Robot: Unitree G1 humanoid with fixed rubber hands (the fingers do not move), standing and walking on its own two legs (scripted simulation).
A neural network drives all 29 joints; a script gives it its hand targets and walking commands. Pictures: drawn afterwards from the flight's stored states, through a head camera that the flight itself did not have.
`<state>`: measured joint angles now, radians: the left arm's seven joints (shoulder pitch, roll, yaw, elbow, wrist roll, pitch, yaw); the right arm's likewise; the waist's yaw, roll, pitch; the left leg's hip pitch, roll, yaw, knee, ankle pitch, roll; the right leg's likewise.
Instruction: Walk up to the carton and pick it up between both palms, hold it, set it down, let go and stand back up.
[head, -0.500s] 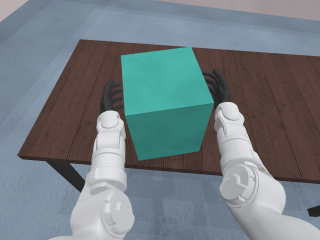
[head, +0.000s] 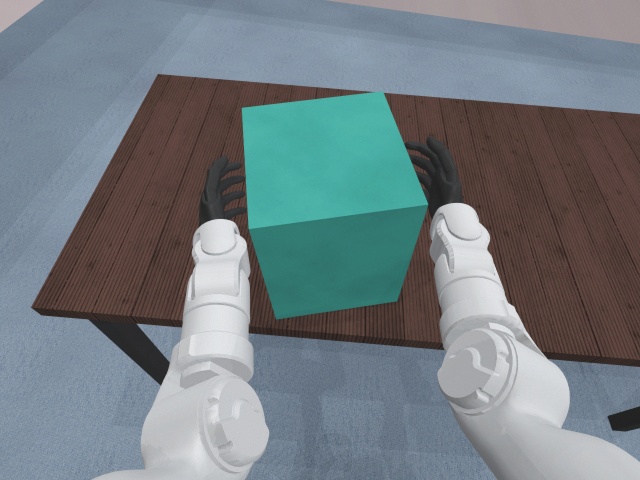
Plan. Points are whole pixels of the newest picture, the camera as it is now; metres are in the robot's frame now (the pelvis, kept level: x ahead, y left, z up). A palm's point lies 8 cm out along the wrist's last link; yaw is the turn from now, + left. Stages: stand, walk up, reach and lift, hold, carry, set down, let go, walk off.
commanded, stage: set down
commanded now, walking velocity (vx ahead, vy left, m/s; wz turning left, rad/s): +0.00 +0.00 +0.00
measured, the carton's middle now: (326, 212) +0.49 +0.05 +0.01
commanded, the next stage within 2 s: none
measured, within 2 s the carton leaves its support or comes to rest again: neither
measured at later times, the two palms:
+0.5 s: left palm (220, 220) +0.40 +0.17 +0.07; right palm (445, 203) +0.46 -0.11 +0.09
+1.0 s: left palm (223, 220) +0.40 +0.17 +0.07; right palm (448, 211) +0.46 -0.11 +0.08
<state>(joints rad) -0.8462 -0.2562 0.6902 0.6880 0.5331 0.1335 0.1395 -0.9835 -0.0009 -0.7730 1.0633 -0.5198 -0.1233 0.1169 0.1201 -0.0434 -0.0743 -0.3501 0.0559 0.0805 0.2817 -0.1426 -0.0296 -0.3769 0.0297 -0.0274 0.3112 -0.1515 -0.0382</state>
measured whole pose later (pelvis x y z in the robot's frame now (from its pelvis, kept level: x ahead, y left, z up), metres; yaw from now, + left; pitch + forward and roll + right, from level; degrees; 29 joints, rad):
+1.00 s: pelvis +0.00 +0.00 +0.00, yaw -1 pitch +13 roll +1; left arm -0.84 -0.27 0.70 0.66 0.55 0.09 0.12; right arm -0.93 0.02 -0.73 0.97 -0.51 -0.11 0.13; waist 0.12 -0.05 -0.06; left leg -0.35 0.06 0.10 0.28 -0.14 -0.02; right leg -0.38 0.04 -0.01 0.31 -0.15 -0.04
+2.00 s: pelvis -0.02 +0.00 -0.02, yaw -1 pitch +25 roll -1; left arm -0.97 0.01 0.23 1.20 0.03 -0.18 0.22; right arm -1.17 -0.33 0.01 1.50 0.17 -0.24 0.05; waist 0.18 0.01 -0.21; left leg -0.72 0.09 0.07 0.49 -0.17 -0.05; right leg -0.70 0.05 -0.04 0.42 -0.14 -0.05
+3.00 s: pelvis -0.03 -0.02 -0.01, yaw +1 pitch +12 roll +0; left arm -0.34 -0.01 0.11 0.60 0.03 -0.16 0.20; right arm -0.58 -0.39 0.14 1.11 0.37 -0.39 0.14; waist 0.10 0.01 -0.07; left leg -0.46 0.08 0.04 0.40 -0.16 -0.05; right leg -0.46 0.05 -0.06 0.40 -0.15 -0.06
